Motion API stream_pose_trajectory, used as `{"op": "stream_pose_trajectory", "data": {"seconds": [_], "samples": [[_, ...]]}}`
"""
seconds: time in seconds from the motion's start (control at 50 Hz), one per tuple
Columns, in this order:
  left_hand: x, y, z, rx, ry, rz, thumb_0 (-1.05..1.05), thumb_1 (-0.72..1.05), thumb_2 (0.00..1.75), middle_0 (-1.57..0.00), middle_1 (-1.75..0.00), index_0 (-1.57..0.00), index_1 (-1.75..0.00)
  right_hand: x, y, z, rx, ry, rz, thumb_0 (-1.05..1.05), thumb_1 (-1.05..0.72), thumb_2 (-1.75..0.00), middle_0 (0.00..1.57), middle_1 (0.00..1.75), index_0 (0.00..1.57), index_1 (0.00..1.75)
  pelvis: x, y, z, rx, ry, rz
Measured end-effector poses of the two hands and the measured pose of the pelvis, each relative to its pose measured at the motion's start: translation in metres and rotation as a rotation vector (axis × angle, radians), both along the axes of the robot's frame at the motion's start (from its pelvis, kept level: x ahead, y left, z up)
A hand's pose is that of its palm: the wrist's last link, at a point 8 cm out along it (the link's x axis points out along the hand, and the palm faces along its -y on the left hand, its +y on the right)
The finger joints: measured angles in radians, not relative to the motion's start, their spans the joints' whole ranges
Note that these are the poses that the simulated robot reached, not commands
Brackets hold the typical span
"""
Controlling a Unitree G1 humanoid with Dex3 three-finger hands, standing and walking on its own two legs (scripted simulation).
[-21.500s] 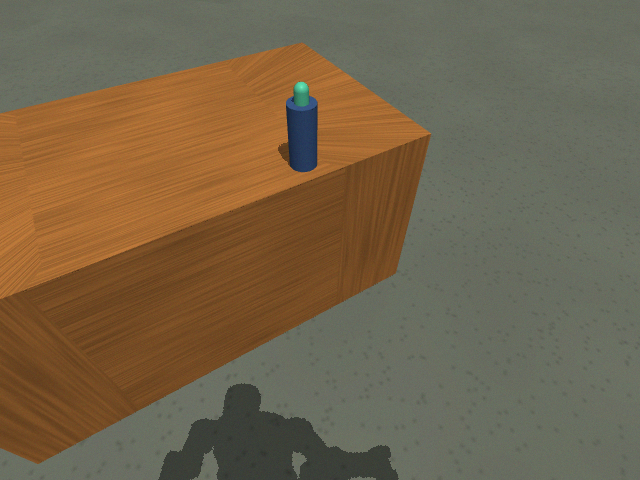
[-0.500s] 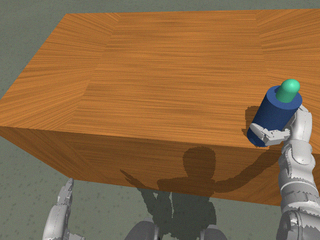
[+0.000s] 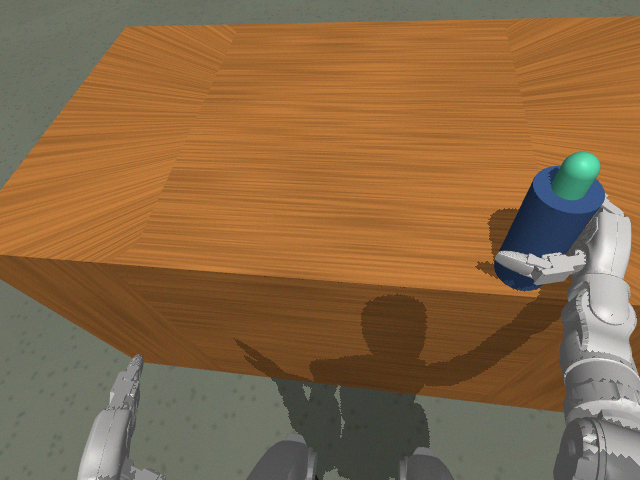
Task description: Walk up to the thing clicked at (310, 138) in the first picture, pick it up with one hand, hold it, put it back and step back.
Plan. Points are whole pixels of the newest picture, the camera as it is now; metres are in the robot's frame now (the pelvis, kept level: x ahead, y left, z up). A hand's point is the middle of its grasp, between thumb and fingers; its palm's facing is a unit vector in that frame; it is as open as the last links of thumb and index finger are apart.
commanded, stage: open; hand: right
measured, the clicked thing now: (547, 223) +0.44 -0.22 +0.06
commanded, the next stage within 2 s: withdraw in 0.18 s
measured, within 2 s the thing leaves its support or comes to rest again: neither
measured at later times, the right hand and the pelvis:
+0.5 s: hand (568, 222) +0.44 -0.24 +0.06, palm faces +0.25 +0.97 +0.02, open 15.5 cm; pelvis +0.00 +0.00 +0.00, yaw +0 degrees
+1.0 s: hand out of the picture +0.43 -0.35 +0.13, palm faces +0.42 +0.87 -0.27, open 17.5 cm; pelvis +0.03 +0.00 +0.05, yaw +0 degrees
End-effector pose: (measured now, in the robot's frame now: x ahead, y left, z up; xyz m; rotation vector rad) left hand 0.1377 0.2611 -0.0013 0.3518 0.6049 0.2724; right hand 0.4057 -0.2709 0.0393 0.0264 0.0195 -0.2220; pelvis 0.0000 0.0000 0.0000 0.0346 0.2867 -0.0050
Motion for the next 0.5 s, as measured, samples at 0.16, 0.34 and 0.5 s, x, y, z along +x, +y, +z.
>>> {"op": "stream_pose_trajectory", "data": {"seconds": [0.16,0.34,0.5], "samples": [[0.001,-0.002,0.002,-0.012,-0.007,-0.006,-0.01,-0.52,0.05,-0.06,-0.05,-0.06,-0.04,0.002,0.000,0.002,0.003,0.012,0.009,-0.01,0.54,-0.36,0.79,0.60,0.81,0.60,0.001,-0.001,0.000,-0.003,0.003,0.001],[-0.001,-0.002,0.000,-0.005,0.007,-0.006,-0.01,-0.52,0.05,-0.06,-0.05,-0.06,-0.04,0.000,-0.001,0.000,0.007,-0.007,0.006,-0.01,0.56,-0.22,0.57,0.41,0.58,0.41,-0.002,-0.001,-0.002,-0.002,0.005,0.000],[-0.006,0.007,0.010,0.012,0.007,0.025,-0.01,-0.49,0.04,-0.06,-0.05,-0.07,-0.04,0.000,-0.017,0.019,-0.009,-0.021,-0.029,-0.01,0.50,-0.23,0.35,0.32,0.36,0.32,0.000,-0.003,0.003,-0.001,-0.015,0.004]]}}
